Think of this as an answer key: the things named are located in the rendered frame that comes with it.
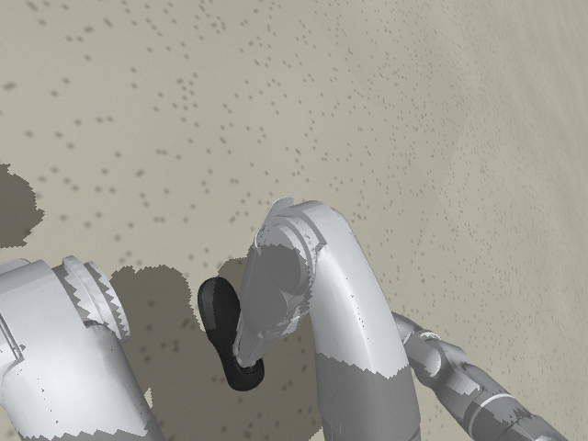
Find right robot hand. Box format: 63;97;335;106
391;311;423;346

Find right robot arm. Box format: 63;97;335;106
404;330;569;441

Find right robot foot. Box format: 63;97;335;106
198;277;265;391

